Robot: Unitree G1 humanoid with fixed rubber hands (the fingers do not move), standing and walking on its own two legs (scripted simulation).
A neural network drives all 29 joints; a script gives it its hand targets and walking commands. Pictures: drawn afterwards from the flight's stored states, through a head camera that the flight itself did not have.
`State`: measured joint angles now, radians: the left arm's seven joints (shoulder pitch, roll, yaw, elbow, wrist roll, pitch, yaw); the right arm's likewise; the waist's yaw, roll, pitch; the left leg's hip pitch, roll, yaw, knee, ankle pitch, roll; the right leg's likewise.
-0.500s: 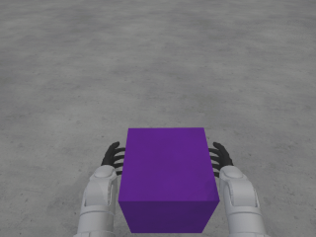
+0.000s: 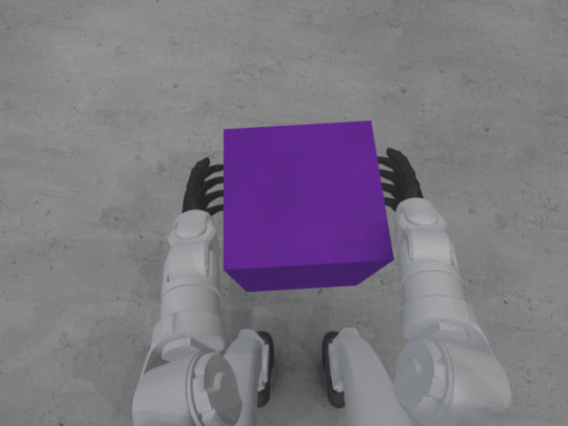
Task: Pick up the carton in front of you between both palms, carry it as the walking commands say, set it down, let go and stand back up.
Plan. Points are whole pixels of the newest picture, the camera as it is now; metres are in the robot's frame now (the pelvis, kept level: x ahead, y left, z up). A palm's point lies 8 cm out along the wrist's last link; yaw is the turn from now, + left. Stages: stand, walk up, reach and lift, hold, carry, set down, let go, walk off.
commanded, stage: set down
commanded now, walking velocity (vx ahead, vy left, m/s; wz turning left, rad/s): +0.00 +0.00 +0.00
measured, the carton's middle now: (299, 218) +0.40 -0.01 -0.14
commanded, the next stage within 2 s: none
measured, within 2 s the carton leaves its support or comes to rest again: rests again in 1.82 s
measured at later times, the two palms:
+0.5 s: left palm (225, 210) +0.45 +0.13 -0.21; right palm (381, 199) +0.46 -0.16 -0.21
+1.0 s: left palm (241, 218) +0.48 +0.13 -0.37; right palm (365, 206) +0.51 -0.17 -0.37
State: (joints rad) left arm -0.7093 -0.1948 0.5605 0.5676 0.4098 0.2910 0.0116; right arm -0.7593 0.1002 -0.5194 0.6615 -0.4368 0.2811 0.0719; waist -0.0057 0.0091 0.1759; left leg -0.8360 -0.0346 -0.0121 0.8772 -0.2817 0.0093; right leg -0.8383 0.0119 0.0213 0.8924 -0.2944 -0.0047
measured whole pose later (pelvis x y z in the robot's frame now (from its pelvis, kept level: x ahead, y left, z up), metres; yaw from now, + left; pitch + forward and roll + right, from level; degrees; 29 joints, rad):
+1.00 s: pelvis -0.02 -0.01 -0.25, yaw +1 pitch +46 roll +3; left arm -1.14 -0.04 0.54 0.63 0.18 0.29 0.12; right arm -1.25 -0.15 -0.35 0.80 -0.20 0.31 -0.01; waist 0.01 0.01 0.01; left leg -2.12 -0.05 0.00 1.84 -0.52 -0.03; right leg -2.14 0.05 0.02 1.86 -0.52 -0.01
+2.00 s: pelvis -0.03 -0.01 -0.35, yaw +2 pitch +35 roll +3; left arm -1.43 0.17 0.43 0.97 0.01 0.20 0.12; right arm -1.54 -0.32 -0.23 1.07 -0.09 0.23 0.03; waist 0.00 0.05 0.37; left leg -2.24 -0.10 0.00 2.20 -0.59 -0.06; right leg -2.25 0.03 0.02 2.24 -0.60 -0.01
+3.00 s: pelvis -0.03 -0.01 -0.32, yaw +2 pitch +38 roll +3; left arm -1.34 0.22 0.21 0.88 -0.18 0.15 0.20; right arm -1.48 -0.48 -0.08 1.09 0.15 0.14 -0.02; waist 0.04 0.02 0.27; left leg -2.17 -0.09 0.00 2.10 -0.59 -0.04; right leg -2.19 0.04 0.03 2.13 -0.61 0.00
